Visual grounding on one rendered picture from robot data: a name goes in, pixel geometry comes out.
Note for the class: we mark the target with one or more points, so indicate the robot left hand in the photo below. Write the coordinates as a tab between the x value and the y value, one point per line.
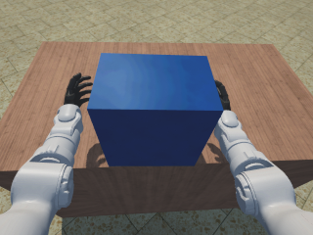
74	94

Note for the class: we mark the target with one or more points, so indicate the pedestal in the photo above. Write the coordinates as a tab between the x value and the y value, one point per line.
270	101

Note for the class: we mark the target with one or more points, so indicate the robot left upper arm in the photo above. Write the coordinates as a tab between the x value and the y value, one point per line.
40	191

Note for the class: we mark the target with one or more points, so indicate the robot right upper arm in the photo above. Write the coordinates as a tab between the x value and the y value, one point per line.
266	194

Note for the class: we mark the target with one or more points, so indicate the carton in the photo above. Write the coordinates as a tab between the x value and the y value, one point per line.
152	109

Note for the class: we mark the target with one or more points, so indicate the right robot forearm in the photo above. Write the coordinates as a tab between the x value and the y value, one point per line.
236	147

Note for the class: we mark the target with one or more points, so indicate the left robot forearm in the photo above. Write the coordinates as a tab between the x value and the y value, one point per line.
62	142

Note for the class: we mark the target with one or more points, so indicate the robot right hand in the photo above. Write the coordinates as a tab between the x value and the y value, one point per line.
223	95

